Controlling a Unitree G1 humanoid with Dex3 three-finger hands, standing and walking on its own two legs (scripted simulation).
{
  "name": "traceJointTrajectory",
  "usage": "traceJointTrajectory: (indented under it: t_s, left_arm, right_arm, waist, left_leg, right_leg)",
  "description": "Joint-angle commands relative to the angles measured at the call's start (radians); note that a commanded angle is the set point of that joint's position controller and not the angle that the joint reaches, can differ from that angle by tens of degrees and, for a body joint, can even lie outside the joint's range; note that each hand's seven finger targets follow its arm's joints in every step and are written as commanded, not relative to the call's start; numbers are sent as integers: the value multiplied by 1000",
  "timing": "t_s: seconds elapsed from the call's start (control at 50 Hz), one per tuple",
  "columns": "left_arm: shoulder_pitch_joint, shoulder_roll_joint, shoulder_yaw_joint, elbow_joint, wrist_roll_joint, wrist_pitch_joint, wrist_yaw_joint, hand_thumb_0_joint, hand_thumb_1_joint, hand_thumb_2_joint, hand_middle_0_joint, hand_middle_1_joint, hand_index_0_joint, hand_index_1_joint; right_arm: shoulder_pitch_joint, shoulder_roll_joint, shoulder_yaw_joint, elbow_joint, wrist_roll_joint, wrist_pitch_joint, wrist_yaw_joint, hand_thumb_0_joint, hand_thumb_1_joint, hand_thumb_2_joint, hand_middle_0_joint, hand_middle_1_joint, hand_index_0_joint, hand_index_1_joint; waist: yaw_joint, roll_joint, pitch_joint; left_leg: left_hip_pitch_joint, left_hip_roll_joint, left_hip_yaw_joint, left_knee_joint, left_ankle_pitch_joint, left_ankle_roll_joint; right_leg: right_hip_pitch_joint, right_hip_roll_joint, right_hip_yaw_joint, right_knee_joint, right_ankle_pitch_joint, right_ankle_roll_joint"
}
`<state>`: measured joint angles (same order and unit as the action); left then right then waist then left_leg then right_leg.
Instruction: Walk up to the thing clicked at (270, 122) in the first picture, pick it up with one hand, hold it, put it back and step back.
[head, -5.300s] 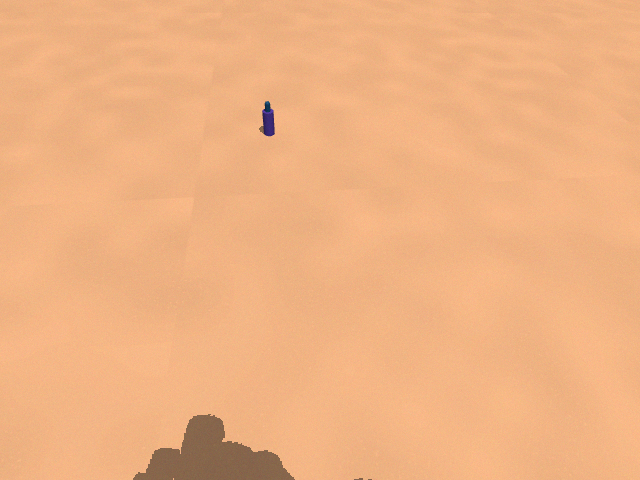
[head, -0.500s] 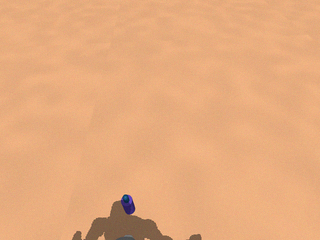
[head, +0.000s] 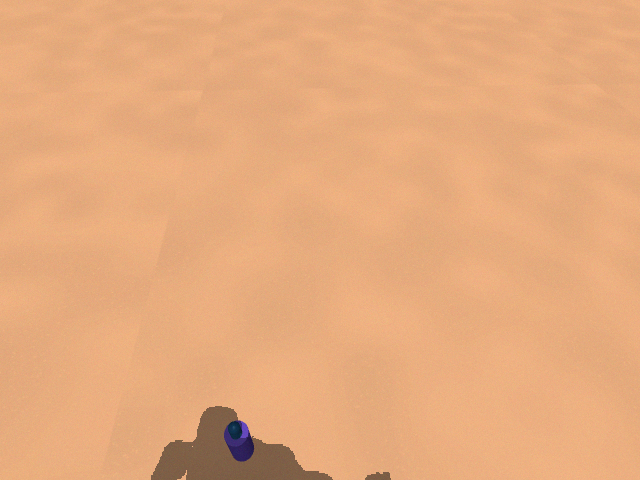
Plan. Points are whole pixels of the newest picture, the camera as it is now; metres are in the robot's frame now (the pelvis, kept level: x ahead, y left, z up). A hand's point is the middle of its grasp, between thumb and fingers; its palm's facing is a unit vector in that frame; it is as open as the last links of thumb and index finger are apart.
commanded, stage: walk up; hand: left
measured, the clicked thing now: (238, 438) +0.37 +0.21 -0.65
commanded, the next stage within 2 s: stand in 1.12 s
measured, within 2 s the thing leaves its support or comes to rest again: neither
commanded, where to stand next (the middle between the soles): +0.05 -0.01 m, yaw +1 degrees
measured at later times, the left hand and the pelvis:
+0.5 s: hand out of the picture +0.13 +0.26 -0.12, palm faces +0.02 -0.94 -0.33, open 7.4 cm; pelvis +0.02 +0.00 +0.02, yaw +1 degrees
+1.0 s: hand out of the picture +0.10 +0.26 -0.13, palm faces +0.05 -0.94 -0.33, open 7.4 cm; pelvis +0.03 +0.01 +0.03, yaw +2 degrees
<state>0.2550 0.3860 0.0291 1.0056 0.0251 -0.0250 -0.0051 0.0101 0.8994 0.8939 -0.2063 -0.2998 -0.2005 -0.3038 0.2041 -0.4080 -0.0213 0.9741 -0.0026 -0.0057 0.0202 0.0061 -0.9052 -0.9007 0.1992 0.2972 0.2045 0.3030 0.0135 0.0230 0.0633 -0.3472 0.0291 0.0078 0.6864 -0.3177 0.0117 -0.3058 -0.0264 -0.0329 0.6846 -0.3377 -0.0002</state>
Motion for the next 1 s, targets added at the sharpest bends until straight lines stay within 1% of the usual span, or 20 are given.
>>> traceJointTrajectory:
  t_s: [0.0, 0.02, 0.06, 0.08, 0.1, 0.22, 0.3, 0.36, 0.38, 0.48, 0.5, 0.52, 0.54, 0.58, 0.62, 0.64, 0.72, 0.82, 0.9, 0.98]
  left_arm:
    - [-85, 197, 26, -64, -27, -27, 10, 0, 900, 900, -200, -300, -200, -300]
    - [-59, 214, 31, -44, -26, -27, 12, 0, 900, 900, -200, -300, -200, -300]
    - [-117, 221, 31, -32, -27, -28, 15, 0, 900, 900, -200, -300, -200, -300]
    - [-120, 222, 28, -25, -31, -27, 16, 0, 900, 900, -200, -300, -200, -300]
    - [-130, 222, 26, -16, -33, -26, 17, 0, 900, 900, -200, -300, -200, -300]
    - [-193, 200, 11, 27, -32, -11, 15, 0, 900, 900, -200, -300, -200, -300]
    - [-224, 194, 10, 56, -30, -12, 13, 0, 900, 900, -200, -300, -200, -300]
    - [-262, 193, 12, 64, -28, -9, 11, 0, 900, 900, -200, -300, -200, -300]
    - [-257, 187, 12, 73, -31, -8, 10, 0, 900, 900, -200, -300, -200, -300]
    - [-275, 183, 12, 81, -23, -5, 5, 0, 900, 900, -200, -300, -200, -300]
    - [-260, 182, 13, 87, -22, -6, 5, 0, 900, 900, -200, -300, -200, -300]
    - [-263, 179, 12, 91, -22, -5, 4, 0, 900, 900, -200, -300, -200, -300]
    - [-267, 182, 15, 91, -20, -6, 4, 0, 900, 900, -200, -300, -200, -300]
    - [-269, 179, 13, 94, -21, -6, 2, 0, 900, 900, -200, -300, -200, -300]
    - [-261, 180, 15, 97, -21, -6, 3, 0, 900, 900, -200, -300, -200, -300]
    - [-250, 178, 15, 99, -21, -7, 3, 0, 900, 900, -200, -300, -200, -300]
    - [-250, 179, 16, 99, -19, -7, 4, 0, 900, 900, -200, -300, -200, -300]
    - [-233, 175, 19, 100, -22, -5, 7, 0, 900, 900, -200, -300, -200, -300]
    - [-236, 176, 20, 100, -20, -2, 8, 0, 900, 900, -200, -300, -200, -300]
    - [-227, 169, 24, 99, -20, -1, 9, 0, 900, 900, -200, -300, -200, -300]
  right_arm:
    - [-50, -217, -43, -30, 4, -54, -24, 0, -900, -900, 200, 300, 200, 300]
    - [-77, -222, -36, -23, 13, -53, -20, 0, -900, -900, 200, 300, 200, 300]
    - [-80, -190, -24, 8, 14, -48, -21, 0, -900, -900, 200, 300, 200, 300]
    - [-85, -191, -23, 16, 16, -45, -23, 0, -900, -900, 200, 300, 200, 300]
    - [-86, -192, -24, 29, 15, -43, -23, 0, -900, -900, 200, 300, 200, 300]
    - [-152, -183, -12, 78, 10, -36, -23, 0, -900, -900, 200, 300, 200, 300]
    - [-173, -176, -7, 106, 8, -39, -23, 0, -900, -900, 200, 300, 200, 300]
    - [-174, -176, -9, 121, 5, -38, -25, 0, -900, -900, 200, 300, 200, 300]
    - [-187, -169, -7, 119, 6, -37, -24, 0, -900, -900, 200, 300, 200, 300]
    - [-192, -170, -8, 130, 0, -36, -23, 0, -900, -900, 200, 300, 200, 300]
    - [-202, -171, -9, 126, 0, -37, -23, 0, -900, -900, 200, 300, 200, 300]
    - [-202, -170, -9, 128, 0, -37, -22, 0, -900, -900, 200, 300, 200, 300]
    - [-196, -168, -9, 129, 0, -37, -23, 0, -900, -900, 200, 300, 200, 300]
    - [-195, -170, -9, 133, -1, -37, -23, 0, -900, -900, 200, 300, 200, 300]
    - [-189, -172, -10, 136, 0, -37, -24, 0, -900, -900, 200, 300, 200, 300]
    - [-195, -172, -10, 134, -1, -37, -23, 0, -900, -900, 200, 300, 200, 300]
    - [-190, -169, -9, 135, 0, -36, -25, 0, -900, -900, 200, 300, 200, 300]
    - [-177, -165, -10, 137, 1, -32, -28, 0, -900, -900, 200, 300, 200, 300]
    - [-180, -166, -12, 135, -1, -29, -28, 0, -900, -900, 200, 300, 200, 300]
    - [-170, -162, -12, 134, -1, -30, -29, 0, -900, -900, 200, 300, 200, 300]
  waist:
    - [-8, -59, -113]
    - [16, -67, -123]
    - [-7, -80, -110]
    - [-8, -53, -107]
    - [-10, -42, -108]
    - [-2, -18, -97]
    - [-1, -21, -118]
    - [-12, -21, -121]
    - [-6, -16, -97]
    - [-13, -7, -90]
    - [-7, -3, -94]
    - [-10, -6, -93]
    - [-13, -14, -94]
    - [-16, -11, -88]
    - [-15, -10, -93]
    - [-11, -12, -103]
    - [-15, -23, -110]
    - [-11, -34, -125]
    - [-14, -28, -103]
    - [-10, -21, -111]
  left_leg:
    - [130, 130, -193, -197, 252, 64]
    - [91, 136, -183, -172, 266, 77]
    - [102, 82, -102, -163, 345, 43]
    - [129, 74, -93, -170, 344, 34]
    - [129, 74, -97, -180, 347, 33]
    - [131, 97, -133, -288, 236, 35]
    - [169, 95, -116, -309, 321, 25]
    - [181, 95, -105, -331, 334, 20]
    - [181, 92, -110, -344, 322, 15]
    - [159, 94, -117, -391, 203, 13]
    - [175, 96, -117, -388, 218, 14]
    - [173, 90, -117, -390, 201, 13]
    - [171, 92, -117, -390, 223, 12]
    - [172, 85, -116, -398, 190, 8]
    - [171, 88, -123, -401, 209, 9]
    - [187, 89, -120, -391, 241, 11]
    - [193, 81, -113, -379, 266, 11]
    - [221, 87, -110, -364, 345, 10]
    - [202, 82, -113, -376, 313, 11]
    - [202, 89, -117, -378, 350, 10]
  right_leg:
    - [4, -66, 86, -156, 245, -42]
    - [84, -68, 84, -192, 187, -37]
    - [111, -103, 109, -214, 269, -53]
    - [102, -113, 109, -212, 304, -61]
    - [113, -111, 100, -216, 324, -60]
    - [145, -96, 72, -295, 180, -38]
    - [192, -105, 69, -330, 245, -31]
    - [212, -111, 63, -353, 264, -25]
    - [191, -105, 60, -364, 236, -21]
    - [208, -106, 61, -394, 171, -19]
    - [201, -103, 57, -395, 168, -19]
    - [199, -104, 61, -402, 164, -16]
    - [210, -104, 58, -405, 166, -18]
    - [201, -107, 60, -410, 164, -16]
    - [216, -106, 58, -411, 161, -17]
    - [218, -107, 55, -413, 175, -16]
    - [224, -112, 52, -416, 212, -12]
    - [231, -112, 45, -411, 251, -11]
    - [233, -113, 41, -411, 242, -8]
    - [249, -110, 31, -410, 241, -9]
